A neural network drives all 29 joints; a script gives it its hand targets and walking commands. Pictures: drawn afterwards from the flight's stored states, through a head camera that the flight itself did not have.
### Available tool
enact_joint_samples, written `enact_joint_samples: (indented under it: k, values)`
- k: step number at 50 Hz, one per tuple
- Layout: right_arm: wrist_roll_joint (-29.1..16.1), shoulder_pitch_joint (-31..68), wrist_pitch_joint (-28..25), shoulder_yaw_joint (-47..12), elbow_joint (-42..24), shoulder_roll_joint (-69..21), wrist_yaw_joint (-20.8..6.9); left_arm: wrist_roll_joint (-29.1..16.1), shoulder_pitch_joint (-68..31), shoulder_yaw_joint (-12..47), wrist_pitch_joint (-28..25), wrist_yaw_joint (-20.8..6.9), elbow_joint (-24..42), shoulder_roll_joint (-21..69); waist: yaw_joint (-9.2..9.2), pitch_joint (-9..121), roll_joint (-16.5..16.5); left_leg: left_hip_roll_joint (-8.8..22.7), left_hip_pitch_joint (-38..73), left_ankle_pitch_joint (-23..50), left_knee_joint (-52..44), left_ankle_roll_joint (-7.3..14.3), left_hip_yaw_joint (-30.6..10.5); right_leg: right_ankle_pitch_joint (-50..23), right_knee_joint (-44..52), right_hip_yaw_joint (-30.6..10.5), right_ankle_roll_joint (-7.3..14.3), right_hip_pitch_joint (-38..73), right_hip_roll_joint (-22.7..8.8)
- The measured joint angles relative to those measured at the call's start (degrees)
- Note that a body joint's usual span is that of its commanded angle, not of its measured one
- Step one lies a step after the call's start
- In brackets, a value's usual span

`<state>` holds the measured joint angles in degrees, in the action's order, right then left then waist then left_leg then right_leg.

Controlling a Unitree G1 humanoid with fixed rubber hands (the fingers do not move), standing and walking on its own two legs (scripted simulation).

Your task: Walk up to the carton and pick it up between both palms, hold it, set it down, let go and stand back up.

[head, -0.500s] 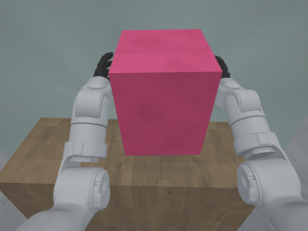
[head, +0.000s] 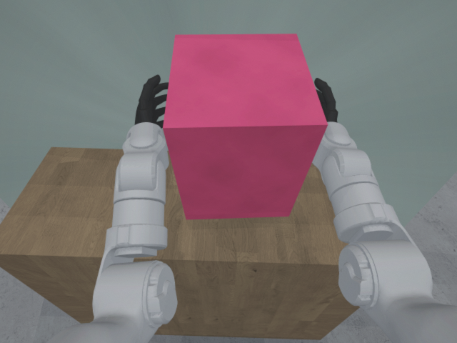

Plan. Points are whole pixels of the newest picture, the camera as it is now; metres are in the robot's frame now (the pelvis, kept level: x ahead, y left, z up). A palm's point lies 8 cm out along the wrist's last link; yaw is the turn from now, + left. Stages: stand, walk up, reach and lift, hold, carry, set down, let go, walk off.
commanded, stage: set down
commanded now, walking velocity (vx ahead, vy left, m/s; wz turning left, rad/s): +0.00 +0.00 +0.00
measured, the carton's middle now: (237, 133) +0.43 +0.01 +0.15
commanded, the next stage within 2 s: none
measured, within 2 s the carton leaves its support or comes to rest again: neither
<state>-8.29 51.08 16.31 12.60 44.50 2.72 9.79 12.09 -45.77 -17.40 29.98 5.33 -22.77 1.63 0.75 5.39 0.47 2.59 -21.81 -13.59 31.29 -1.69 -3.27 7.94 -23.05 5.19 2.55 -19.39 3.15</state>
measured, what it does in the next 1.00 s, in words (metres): stands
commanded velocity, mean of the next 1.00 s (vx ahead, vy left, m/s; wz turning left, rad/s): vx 0.00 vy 0.00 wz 0.00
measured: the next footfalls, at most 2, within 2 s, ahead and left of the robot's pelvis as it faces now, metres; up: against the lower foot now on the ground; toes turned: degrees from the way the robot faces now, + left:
none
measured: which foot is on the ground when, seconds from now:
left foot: down 0.00-1.00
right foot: down 0.00-1.00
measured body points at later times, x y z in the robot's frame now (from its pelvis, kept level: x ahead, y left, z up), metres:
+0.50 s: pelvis +0.00 +0.00 +0.00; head +0.01 +0.02 +0.45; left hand +0.41 +0.16 +0.17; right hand +0.44 -0.13 +0.15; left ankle +0.02 +0.13 -0.74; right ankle +0.04 -0.09 -0.74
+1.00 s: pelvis +0.01 +0.00 +0.00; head +0.03 +0.02 +0.45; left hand +0.41 +0.16 +0.14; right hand +0.45 -0.13 +0.13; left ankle +0.02 +0.13 -0.74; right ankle +0.04 -0.09 -0.74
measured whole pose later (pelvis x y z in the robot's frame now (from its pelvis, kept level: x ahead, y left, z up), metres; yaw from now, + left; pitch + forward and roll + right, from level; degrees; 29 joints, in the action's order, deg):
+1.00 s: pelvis +0.01 +0.00 +0.00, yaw +0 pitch +5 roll -2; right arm -0.6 49.5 2.5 13.0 57.8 6.2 -0.4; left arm 11.7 -38.4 -16.9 23.1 12.2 -21.9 8.4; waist -2.4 3.9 0.5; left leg 2.7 -21.8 -14.4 31.2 -1.7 -3.4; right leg 8.7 -22.9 5.2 2.6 -19.4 3.3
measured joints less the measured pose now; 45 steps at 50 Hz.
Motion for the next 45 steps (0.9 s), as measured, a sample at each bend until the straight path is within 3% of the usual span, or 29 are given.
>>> enact_joint_samples:
  k: [8,22,45]
  values:
    - [-2.96,-1.56,-0.7,-2.89,-0.26,1.79,-0.65,-0.41,2.69,0.51,-0.52,1.92,2.01,1.88,0.61,1.28,0.0,0.0,-0.01,-0.32,0.0,0.0,-0.02,0.29,0.04,0.0,0.0,0.01,0.01]
    - [2.78,-1.57,-5.31,-1.98,5.48,2.12,-4.84,-0.41,2.77,0.51,0.13,3.68,2.01,3.14,-1.25,0.29,-0.01,0.0,-0.02,-0.32,0.0,0.0,-0.04,0.25,0.04,0.01,0.0,0.0,0.02]
    - [5.78,-1.59,-12.34,-0.78,11.92,3.45,-9.11,-0.41,6.37,0.51,-5.32,6.33,1.35,6.12,-2.41,-1.31,0.0,0.05,-0.01,-0.76,-0.02,0.0,-0.07,0.79,0.05,0.01,0.0,0.01,0.08]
